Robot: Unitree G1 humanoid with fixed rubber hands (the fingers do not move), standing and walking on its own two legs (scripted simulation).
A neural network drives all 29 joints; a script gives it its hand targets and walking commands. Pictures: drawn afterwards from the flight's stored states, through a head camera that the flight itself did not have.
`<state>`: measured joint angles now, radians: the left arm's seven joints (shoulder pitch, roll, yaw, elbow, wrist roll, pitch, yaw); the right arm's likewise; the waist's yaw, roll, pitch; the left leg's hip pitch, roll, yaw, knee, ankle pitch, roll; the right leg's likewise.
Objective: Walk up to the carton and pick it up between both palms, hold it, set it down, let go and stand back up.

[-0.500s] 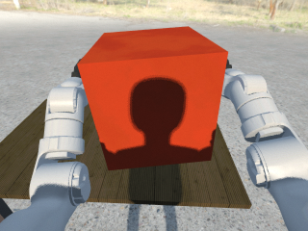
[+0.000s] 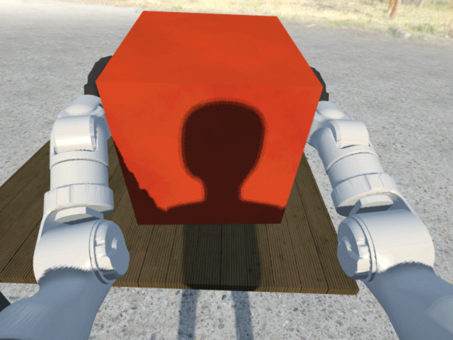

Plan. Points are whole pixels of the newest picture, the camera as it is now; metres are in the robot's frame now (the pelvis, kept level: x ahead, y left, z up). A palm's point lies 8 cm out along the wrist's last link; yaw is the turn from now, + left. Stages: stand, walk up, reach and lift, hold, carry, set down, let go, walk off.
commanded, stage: set down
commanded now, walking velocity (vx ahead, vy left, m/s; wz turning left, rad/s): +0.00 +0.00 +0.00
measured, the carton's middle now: (210, 115) +0.44 +0.01 +0.25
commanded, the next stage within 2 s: none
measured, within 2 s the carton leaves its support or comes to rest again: neither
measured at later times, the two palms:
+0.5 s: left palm (130, 128) +0.43 +0.16 +0.23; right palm (316, 142) +0.40 -0.19 +0.22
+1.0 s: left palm (127, 142) +0.43 +0.17 +0.20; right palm (310, 160) +0.39 -0.18 +0.19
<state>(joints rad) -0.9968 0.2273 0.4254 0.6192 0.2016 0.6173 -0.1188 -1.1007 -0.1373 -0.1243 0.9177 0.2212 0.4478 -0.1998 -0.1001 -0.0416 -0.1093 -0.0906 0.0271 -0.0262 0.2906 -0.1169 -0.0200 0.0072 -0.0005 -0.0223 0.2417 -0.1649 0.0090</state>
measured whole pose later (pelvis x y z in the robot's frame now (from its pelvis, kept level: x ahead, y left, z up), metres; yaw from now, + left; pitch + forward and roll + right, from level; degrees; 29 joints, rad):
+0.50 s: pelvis +0.02 +0.01 +0.00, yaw -1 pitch -5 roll -1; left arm -0.88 0.15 0.31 0.62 0.19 0.47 -0.03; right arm -0.91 -0.16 -0.12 0.90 0.19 0.26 -0.14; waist -0.09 -0.05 -0.05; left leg -0.08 0.03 0.00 0.33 -0.17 -0.02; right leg 0.02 0.00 0.00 0.24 -0.19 0.02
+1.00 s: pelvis +0.01 +0.02 +0.00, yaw -1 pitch -4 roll -1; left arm -0.88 0.19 0.30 0.75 0.18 0.35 -0.07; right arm -0.84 -0.06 -0.25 0.86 0.06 0.20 -0.14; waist -0.11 -0.08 -0.04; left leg -0.10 0.01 -0.01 0.31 -0.14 -0.01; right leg 0.00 -0.02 0.00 0.25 -0.17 0.03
